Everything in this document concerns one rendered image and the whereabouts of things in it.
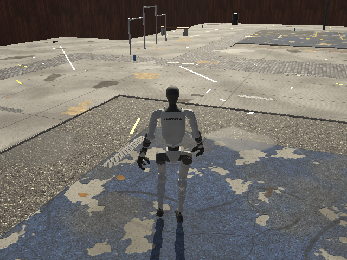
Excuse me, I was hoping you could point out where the left robot upper arm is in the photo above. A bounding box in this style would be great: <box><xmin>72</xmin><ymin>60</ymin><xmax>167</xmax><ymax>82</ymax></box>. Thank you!
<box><xmin>146</xmin><ymin>109</ymin><xmax>162</xmax><ymax>140</ymax></box>

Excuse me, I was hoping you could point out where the robot right hand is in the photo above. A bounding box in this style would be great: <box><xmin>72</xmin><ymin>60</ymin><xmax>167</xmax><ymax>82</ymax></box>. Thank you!
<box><xmin>192</xmin><ymin>146</ymin><xmax>204</xmax><ymax>156</ymax></box>

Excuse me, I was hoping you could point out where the humanoid robot torso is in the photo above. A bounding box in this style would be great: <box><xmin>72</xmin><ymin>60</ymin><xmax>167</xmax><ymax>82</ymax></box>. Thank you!
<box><xmin>160</xmin><ymin>108</ymin><xmax>186</xmax><ymax>163</ymax></box>

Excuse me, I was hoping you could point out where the robot left forearm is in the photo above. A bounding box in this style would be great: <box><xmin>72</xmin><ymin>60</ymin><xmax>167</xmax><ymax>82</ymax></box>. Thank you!
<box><xmin>139</xmin><ymin>132</ymin><xmax>151</xmax><ymax>157</ymax></box>

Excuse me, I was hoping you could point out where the robot left hand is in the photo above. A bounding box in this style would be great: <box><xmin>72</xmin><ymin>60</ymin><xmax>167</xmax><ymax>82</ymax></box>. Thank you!
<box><xmin>137</xmin><ymin>156</ymin><xmax>150</xmax><ymax>170</ymax></box>

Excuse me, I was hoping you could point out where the left robot foot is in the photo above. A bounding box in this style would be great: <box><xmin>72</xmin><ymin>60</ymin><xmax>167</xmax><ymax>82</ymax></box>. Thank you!
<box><xmin>156</xmin><ymin>208</ymin><xmax>164</xmax><ymax>217</ymax></box>

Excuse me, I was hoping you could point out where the robot right forearm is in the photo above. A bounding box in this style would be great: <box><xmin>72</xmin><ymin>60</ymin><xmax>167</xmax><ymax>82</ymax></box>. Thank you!
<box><xmin>195</xmin><ymin>130</ymin><xmax>203</xmax><ymax>148</ymax></box>

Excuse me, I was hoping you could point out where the right robot upper arm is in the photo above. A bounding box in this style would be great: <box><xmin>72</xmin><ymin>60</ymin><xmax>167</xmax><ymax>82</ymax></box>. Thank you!
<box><xmin>184</xmin><ymin>109</ymin><xmax>200</xmax><ymax>139</ymax></box>

